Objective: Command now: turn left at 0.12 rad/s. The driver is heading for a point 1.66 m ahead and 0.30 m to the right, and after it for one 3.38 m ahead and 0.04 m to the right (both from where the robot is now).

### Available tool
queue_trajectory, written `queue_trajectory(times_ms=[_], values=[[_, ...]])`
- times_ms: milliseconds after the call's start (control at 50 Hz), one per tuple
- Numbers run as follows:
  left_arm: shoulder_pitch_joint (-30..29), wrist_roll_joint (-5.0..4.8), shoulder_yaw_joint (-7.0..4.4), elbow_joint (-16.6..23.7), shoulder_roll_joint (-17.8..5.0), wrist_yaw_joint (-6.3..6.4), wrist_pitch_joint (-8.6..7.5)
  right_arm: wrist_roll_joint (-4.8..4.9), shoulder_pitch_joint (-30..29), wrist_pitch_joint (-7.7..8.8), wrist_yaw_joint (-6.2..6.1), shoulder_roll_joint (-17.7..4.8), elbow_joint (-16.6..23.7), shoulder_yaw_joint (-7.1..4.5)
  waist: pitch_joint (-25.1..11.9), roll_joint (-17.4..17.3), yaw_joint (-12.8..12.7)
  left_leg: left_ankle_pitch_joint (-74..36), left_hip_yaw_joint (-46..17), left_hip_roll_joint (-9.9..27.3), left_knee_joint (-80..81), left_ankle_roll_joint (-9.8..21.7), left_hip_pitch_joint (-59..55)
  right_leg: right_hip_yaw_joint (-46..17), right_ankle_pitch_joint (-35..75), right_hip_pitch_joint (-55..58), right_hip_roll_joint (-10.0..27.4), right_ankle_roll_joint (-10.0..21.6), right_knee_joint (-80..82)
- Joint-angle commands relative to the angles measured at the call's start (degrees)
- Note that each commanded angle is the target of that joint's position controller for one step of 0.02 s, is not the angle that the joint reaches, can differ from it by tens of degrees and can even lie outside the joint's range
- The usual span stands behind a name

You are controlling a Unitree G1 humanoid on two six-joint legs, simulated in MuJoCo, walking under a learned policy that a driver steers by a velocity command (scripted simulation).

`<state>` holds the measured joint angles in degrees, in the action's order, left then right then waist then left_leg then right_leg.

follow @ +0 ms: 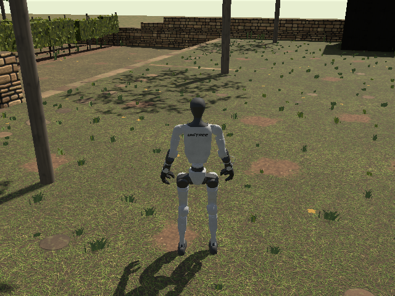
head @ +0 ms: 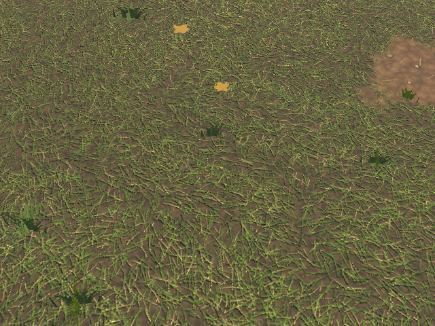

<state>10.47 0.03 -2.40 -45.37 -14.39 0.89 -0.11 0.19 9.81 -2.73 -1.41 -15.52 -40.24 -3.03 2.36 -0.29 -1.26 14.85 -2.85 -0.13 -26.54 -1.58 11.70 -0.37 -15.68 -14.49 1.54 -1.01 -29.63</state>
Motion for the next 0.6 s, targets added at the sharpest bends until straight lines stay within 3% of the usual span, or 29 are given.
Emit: queue_trajectory(times_ms=[20,40,60,80,120,320,600], values=[[2.68,1.57,-0.56,2.78,-4.38,-0.56,-2.05,-1.37,-0.52,0.78,-0.03,-8.26,2.88,-1.61,-8.98,-10.55,-2.18,-22.91,-10.86,12.66,3.88,9.36,-5.43,-1.39,-1.21,0.25,2.03,-0.27,3.36],[-0.3,1.62,-0.87,2.44,-6.67,-0.37,-1.88,-1.37,-2.77,1.39,0.68,-5.22,3.68,-0.96,-6.46,-6.93,-0.94,-13.81,-8.99,8.94,4.62,8.32,-2.97,-1.03,2.68,2.47,1.81,-1.7,3.41],[-1.78,1.4,-1.07,2.2,-7.13,-0.26,-1.69,-1.73,-1.91,1.88,0.89,-4.82,2.79,-0.85,-5.63,-6.04,0.07,-9.45,-7.53,6.79,4.8,6.46,-2.1,-0.4,5.44,2.65,1.33,-1.96,3.11],[-1.64,1.03,-1.21,1.62,-7.38,0.05,-1.23,-1.67,-1.27,2.35,0.98,-5.78,2.43,-0.93,-4.21,-5.75,0.32,-8.69,-6.68,5.64,4.88,5.45,-0.9,-0.37,6.72,2.87,1.26,-1.84,2.79],[-0.46,0.89,-1.23,1.04,-7.36,0.39,-0.72,-1.17,-0.65,3.1,0.93,-5.98,1.43,-0.81,-2.45,-5.57,-0.22,-8.64,-6.53,5.3,4.9,4.76,0.78,-0.78,7.9,3.39,1.64,-1.64,3.51],[0.86,0.5,-1.37,-4.04,-7.21,0.95,-0.54,-0.88,-0.08,3.37,0.63,-4.66,-1.95,-0.29,-2.0,-1.02,0.11,-9.17,-4.93,3.55,4.04,4.4,0.54,-0.72,9.71,4.92,1.89,-2.11,4.69],[2.18,0.17,-1.2,-10.14,-6.93,1.72,-0.23,-0.53,1.57,3.3,0.2,-4.3,-9.2,-0.03,-1.47,-0.37,0.19,-9.95,-2.47,1.71,3.75,3.62,0.11,-0.24,10.05,5.25,1.61,-1.61,5.2]])
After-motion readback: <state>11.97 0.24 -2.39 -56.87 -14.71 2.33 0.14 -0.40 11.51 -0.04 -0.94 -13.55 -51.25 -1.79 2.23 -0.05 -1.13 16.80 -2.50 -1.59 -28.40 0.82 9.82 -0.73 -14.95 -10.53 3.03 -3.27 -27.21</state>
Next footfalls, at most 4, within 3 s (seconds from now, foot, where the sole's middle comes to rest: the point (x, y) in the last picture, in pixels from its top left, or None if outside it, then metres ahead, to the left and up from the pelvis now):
1.54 left None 0.43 0.11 -0.77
2.08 right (274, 249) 0.73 -0.13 -0.77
2.62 left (205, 176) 1.03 0.11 -0.77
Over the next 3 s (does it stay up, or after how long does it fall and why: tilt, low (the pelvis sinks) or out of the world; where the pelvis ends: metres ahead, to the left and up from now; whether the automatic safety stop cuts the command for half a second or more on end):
stays up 1.04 0.00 0.01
